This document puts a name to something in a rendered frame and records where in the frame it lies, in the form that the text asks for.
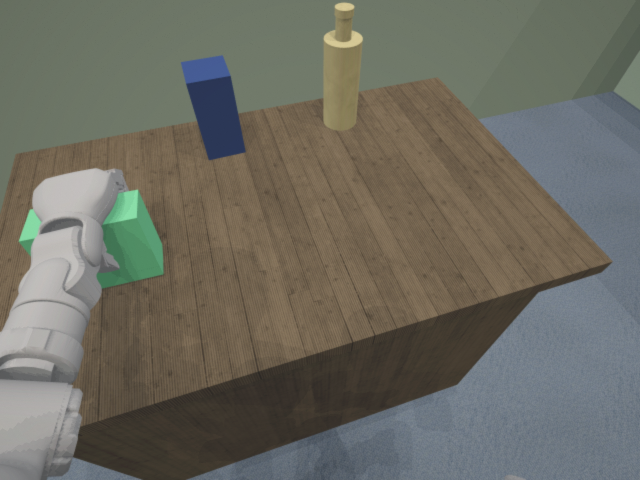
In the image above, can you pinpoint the table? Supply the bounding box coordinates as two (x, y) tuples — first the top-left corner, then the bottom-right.
(0, 77), (613, 480)

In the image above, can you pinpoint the sponge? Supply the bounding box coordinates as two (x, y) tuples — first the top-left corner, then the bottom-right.
(19, 190), (164, 288)

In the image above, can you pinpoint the robot left forearm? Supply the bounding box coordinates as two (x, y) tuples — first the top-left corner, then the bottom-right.
(0, 212), (103, 385)

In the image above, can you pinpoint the left robot upper arm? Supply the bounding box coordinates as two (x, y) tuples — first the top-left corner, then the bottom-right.
(0, 379), (83, 480)

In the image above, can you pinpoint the robot left hand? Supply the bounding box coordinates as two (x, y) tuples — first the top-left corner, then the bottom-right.
(32, 168), (129, 273)

